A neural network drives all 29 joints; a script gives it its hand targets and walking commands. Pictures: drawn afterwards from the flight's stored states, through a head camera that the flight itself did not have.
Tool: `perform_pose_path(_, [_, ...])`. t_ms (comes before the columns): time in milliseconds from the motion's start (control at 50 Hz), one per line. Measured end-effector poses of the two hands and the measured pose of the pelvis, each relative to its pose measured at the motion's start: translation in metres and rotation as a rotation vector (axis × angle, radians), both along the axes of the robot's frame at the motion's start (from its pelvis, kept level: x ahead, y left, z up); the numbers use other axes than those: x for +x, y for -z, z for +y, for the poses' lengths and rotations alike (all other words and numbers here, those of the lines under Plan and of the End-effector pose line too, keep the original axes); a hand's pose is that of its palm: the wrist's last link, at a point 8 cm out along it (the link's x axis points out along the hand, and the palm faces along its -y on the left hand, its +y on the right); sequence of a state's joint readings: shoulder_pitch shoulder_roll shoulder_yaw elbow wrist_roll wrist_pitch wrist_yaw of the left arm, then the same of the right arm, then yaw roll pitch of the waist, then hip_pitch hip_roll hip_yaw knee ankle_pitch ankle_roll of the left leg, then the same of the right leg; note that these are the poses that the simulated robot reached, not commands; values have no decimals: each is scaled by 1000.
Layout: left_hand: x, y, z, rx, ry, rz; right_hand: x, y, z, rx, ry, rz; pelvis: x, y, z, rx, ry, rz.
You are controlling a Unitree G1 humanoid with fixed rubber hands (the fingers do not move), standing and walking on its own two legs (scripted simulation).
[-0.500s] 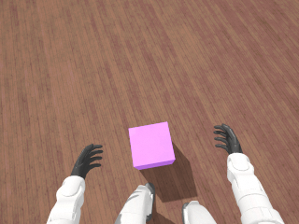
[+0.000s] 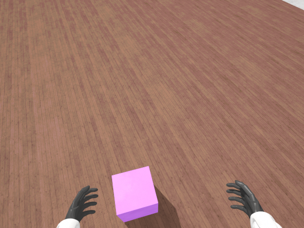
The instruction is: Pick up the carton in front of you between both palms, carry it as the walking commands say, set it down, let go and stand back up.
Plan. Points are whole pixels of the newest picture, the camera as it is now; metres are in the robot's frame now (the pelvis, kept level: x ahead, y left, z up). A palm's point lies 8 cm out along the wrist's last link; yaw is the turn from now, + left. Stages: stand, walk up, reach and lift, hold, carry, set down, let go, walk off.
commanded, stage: let go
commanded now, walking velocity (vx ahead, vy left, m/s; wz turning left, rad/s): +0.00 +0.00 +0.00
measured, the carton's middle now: (136, 194) +0.36 +0.13 -0.65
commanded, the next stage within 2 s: stand in 0.32 s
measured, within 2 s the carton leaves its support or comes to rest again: neither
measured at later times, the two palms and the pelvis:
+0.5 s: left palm out of the picture +0.13 +0.30 -0.10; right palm (259, 220) +0.14 -0.25 -0.08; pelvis +0.00 +0.03 -0.01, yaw +0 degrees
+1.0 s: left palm out of the picture +0.13 +0.33 -0.11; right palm out of the picture +0.11 -0.25 -0.09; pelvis +0.01 +0.04 +0.00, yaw -2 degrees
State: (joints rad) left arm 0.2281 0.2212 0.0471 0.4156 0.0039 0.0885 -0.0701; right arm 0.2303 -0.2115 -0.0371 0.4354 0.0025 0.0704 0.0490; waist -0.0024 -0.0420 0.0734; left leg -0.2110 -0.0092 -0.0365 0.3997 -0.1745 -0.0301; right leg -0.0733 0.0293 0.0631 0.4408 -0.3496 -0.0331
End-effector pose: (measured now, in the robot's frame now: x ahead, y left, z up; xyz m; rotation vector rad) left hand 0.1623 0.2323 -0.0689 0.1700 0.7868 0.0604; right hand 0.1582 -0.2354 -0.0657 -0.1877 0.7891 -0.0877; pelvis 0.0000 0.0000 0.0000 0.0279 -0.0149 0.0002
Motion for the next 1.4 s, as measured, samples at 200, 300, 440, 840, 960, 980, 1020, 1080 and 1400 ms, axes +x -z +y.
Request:
perform_pose_path(200, [-6, -1, 12, 55, -54, 24, 1, 6, 7, 2, -3, -10, -1, 4, 0, -1, -19, -22])
perform_pose_path(300, [-15, 0, 25, 62, -75, 42, 6, 4, 19, -2, -13, -14, -3, 4, 8, -5, -22, -22])
perform_pose_path(440, [-28, 20, 57, 122, -70, 62, -11, 12, 3, -145, -9, 78, -4, 7, 21, -26, -6, 10])
perform_pose_path(840, [-29, 43, 94, 176, -14, 194, -36, 19, -16, -211, 113, 202, 13, 5, 43, -26, 36, 13])
perform_pose_path(960, [-33, 43, 96, 188, -11, 213, -44, 23, -17, -201, 126, 226, 12, 4, 44, -25, 41, 4])
perform_pose_path(980, [-34, 43, 97, 190, -11, 217, -46, 23, -18, -201, 129, 229, 12, 4, 44, -25, 41, 3])
perform_pose_path(1020, [-38, 44, 97, 192, -11, 225, -49, 23, -20, -201, 133, 236, 10, 4, 44, -26, 42, 0])
perform_pose_path(1080, [-43, 44, 98, 195, -12, 237, -53, 23, -22, -203, 138, 245, 8, 3, 43, -26, 43, -4])
perform_pose_path(1400, [-69, 44, 104, 205, -20, 289, -74, 23, -32, -208, 147, 286, -4, 0, 42, -31, 42, -20])
